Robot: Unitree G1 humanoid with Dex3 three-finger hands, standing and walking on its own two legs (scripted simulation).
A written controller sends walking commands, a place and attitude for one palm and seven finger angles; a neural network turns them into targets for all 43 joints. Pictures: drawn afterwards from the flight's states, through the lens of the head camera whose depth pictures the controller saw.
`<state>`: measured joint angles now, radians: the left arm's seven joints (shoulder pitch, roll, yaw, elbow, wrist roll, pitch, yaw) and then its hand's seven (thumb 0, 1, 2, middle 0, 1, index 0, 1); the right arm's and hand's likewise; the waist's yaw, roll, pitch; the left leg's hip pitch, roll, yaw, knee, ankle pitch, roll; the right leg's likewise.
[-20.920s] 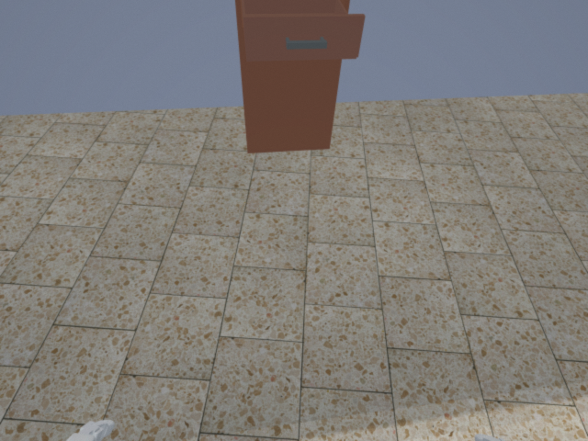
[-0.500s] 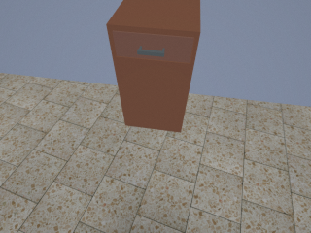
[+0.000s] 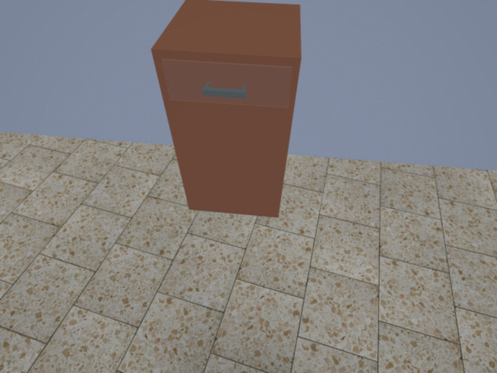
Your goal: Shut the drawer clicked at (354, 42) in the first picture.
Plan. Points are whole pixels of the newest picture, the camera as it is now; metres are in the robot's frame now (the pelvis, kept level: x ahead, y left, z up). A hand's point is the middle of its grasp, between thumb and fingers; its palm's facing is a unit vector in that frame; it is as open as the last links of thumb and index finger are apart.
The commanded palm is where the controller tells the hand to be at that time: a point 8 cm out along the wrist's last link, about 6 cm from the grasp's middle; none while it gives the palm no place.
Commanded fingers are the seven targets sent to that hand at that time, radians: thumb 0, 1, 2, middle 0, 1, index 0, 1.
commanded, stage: look to check the result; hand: left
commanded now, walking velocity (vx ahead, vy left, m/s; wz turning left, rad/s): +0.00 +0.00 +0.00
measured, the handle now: (225, 89) +0.92 +0.12 -0.05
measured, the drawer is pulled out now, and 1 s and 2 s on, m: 0.00 0.00 0.00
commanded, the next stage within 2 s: stand and wait in 0.60 s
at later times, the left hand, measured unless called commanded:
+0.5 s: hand out of the picture +0.00 +0.15 -0.18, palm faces +0.05 -0.98 -0.17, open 7.4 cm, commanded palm none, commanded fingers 0.00 0.90 0.90 -0.20 -0.30 -0.20 -0.30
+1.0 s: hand out of the picture +0.02 +0.16 -0.17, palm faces +0.04 -0.98 -0.19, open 7.4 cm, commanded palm none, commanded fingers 0.00 0.90 0.90 -0.20 -0.30 -0.20 -0.30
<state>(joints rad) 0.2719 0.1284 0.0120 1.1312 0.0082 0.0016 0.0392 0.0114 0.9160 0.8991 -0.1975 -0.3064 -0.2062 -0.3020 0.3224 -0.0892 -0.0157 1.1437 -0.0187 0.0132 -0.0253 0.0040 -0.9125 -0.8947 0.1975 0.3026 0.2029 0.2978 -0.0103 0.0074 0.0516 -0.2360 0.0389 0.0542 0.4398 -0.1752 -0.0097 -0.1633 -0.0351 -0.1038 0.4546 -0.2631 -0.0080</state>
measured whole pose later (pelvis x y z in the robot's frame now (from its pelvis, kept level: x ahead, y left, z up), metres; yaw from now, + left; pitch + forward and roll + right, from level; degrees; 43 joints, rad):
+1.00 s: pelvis +0.02 +0.00 +0.00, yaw -1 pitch -2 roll +0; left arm 0.28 0.13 0.02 1.14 0.01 -0.01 0.04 0.00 0.90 0.90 -0.20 -0.30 -0.20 -0.30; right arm 0.29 -0.10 -0.01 1.16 -0.02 0.00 -0.03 0.00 -0.91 -0.89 0.20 0.30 0.20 0.30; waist 0.00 0.01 0.06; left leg -0.18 0.05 0.06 0.42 -0.20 -0.02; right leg -0.10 -0.02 -0.10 0.41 -0.27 -0.01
